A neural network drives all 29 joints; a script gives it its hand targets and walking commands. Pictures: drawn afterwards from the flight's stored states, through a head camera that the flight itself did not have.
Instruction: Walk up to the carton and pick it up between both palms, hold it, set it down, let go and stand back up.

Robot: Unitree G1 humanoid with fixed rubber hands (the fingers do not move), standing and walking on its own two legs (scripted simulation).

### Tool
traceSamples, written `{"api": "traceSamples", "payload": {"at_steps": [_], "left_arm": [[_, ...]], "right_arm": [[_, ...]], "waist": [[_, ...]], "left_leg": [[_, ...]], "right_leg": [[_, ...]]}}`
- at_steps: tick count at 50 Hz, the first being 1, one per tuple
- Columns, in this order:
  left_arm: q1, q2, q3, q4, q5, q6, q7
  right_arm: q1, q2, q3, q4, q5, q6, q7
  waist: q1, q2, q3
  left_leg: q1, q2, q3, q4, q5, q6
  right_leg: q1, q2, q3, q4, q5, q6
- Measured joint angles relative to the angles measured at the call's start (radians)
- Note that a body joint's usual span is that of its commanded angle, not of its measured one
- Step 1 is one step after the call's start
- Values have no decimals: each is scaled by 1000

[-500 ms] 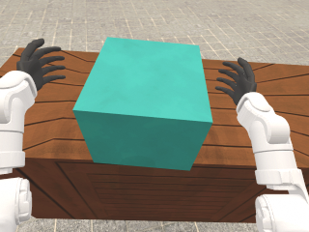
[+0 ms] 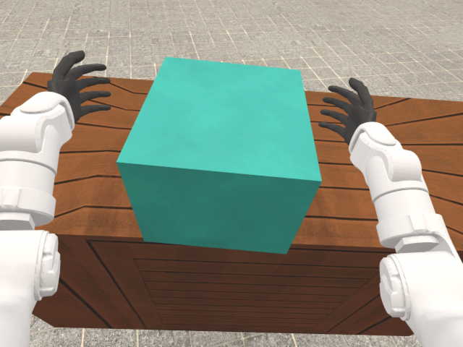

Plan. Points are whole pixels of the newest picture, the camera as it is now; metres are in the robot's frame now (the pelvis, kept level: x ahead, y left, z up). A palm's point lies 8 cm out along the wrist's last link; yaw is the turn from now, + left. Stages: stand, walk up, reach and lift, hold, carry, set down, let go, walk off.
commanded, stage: reach and lift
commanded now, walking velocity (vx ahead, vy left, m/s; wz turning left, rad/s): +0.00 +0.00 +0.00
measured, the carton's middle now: (224, 153) +0.45 -0.01 +0.08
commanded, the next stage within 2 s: none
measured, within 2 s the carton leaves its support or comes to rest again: leaves its support in 1.80 s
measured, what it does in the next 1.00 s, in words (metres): stands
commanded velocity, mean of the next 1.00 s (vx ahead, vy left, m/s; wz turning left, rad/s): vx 0.00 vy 0.00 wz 0.00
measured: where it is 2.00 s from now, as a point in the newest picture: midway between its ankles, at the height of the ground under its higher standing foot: outside the picture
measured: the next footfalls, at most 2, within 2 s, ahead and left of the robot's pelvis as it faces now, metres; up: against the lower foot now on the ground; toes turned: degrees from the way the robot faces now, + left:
none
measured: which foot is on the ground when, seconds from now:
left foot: down 0.00-1.00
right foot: down 0.00-1.00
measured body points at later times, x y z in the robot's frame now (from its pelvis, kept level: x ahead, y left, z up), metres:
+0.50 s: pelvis +0.00 +0.00 -0.01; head +0.02 +0.01 +0.44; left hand +0.44 +0.23 +0.12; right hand +0.41 -0.20 +0.10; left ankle -0.01 +0.13 -0.75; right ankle +0.04 -0.14 -0.75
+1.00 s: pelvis +0.01 +0.00 +0.00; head +0.03 +0.01 +0.45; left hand +0.45 +0.19 +0.11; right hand +0.43 -0.18 +0.11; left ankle -0.01 +0.13 -0.75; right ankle +0.04 -0.14 -0.75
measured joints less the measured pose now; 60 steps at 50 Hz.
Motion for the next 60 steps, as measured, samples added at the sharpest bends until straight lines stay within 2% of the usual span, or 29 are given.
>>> {"api": "traceSamples", "payload": {"at_steps": [14, 23, 35, 43, 48, 54, 60], "left_arm": [[117, -88, -52, 135, -28, -273, 37], [117, -116, -66, 215, -20, -392, 28], [75, -125, -75, 295, -15, -418, 20], [66, -174, -51, 313, 27, -448, 27], [79, -229, -8, 277, 85, -444, 36], [126, -265, 50, 167, 150, -389, 52], [161, -265, 56, 104, 151, -346, 51]], "right_arm": [[131, 159, -89, 20, -185, -177, -22], [133, 178, -79, 98, -216, -270, -42], [95, 151, -18, 172, -158, -299, -53], [67, 181, -27, 206, -173, -322, -71], [67, 204, -38, 198, -191, -333, -90], [96, 205, -27, 146, -179, -328, -111], [125, 213, -22, 91, -175, -311, -124]], "waist": [[24, 7, -7], [25, 23, -48], [27, 19, -44], [33, 12, -43], [35, 11, -36], [44, 16, -17], [41, 19, 0]], "left_leg": [[-103, -7, -11, 42, 3, -4], [-149, -6, -16, 65, -8, -5], [-104, -2, -3, 62, -23, -4], [-103, 1, 2, 55, -23, -5], [-98, 5, 8, 48, -22, -6], [-72, 11, 15, 37, -23, -6], [-49, 9, 12, 28, -22, -4]], "right_leg": [[-107, -8, -9, 61, -12, -1], [-148, -8, -12, 75, -18, 0], [-113, -3, 1, 82, -34, 1], [-114, 0, 5, 76, -32, 1], [-109, 4, 10, 60, -25, 1], [-80, 10, 17, 37, -17, 2], [-54, 9, 13, 25, -15, 4]]}}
